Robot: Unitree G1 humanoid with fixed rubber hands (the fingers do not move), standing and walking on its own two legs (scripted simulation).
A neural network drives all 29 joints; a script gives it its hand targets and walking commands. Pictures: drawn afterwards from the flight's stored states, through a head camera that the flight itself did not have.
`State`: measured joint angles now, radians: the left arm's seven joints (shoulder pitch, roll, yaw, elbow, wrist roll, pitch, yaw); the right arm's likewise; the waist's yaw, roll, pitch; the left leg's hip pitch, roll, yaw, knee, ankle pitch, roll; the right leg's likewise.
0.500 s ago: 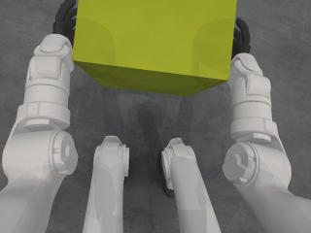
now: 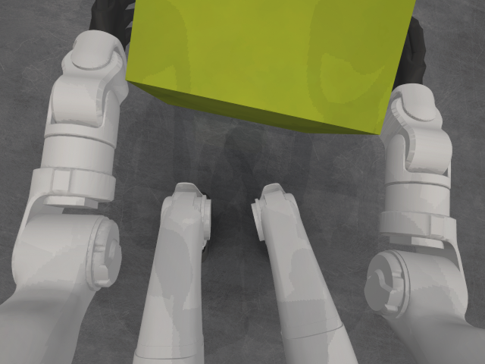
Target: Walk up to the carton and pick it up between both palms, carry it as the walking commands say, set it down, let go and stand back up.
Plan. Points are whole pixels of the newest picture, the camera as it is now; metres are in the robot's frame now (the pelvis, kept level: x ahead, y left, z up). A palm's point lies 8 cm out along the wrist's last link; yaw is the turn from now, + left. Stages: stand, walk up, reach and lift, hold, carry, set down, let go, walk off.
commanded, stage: reach and lift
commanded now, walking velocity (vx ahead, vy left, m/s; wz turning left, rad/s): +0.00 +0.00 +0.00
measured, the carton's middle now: (261, 37) +0.55 -0.06 -0.16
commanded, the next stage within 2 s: none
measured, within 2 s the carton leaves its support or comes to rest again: neither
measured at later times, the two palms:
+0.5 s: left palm (16, 38) +0.47 +0.15 +0.06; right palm out of the picture +0.42 -0.22 +0.05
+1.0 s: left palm (22, 14) +0.48 +0.15 +0.06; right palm out of the picture +0.42 -0.22 +0.07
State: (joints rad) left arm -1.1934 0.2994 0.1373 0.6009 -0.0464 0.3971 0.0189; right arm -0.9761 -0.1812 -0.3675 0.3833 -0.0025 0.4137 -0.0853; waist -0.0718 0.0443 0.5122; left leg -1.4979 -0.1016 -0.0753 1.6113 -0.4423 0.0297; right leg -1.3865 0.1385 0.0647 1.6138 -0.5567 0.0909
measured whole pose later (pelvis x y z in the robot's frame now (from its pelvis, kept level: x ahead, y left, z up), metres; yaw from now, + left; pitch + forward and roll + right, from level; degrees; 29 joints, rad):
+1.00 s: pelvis +0.05 -0.02 +0.12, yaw +1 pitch +27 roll -3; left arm -0.81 0.12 0.37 0.70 0.24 0.43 -0.14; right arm -0.67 0.09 -0.56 0.51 -0.25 0.46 0.03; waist -0.11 -0.01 -0.03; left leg -1.20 -0.07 -0.11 1.03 -0.29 0.01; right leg -1.11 0.10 0.07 1.04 -0.39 0.03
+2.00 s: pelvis +0.11 -0.02 +0.22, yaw +3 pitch +8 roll -1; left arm -0.17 -0.04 0.23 0.29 0.11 0.46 -0.06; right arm -0.11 0.05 -0.27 0.25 -0.17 0.49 0.05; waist -0.10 0.02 -0.13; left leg -0.39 -0.06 -0.11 0.37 -0.11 0.02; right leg -0.30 0.04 0.11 0.36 -0.19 0.01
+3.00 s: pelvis +0.13 -0.01 +0.22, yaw +0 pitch -4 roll +0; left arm -0.19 -0.13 0.32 0.19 0.25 0.69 -0.11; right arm -0.19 0.05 -0.30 0.21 -0.25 0.73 0.12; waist -0.05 0.05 -0.01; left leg -0.07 -0.07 -0.06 0.25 -0.12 0.04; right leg 0.00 0.01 0.15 0.25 -0.19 0.02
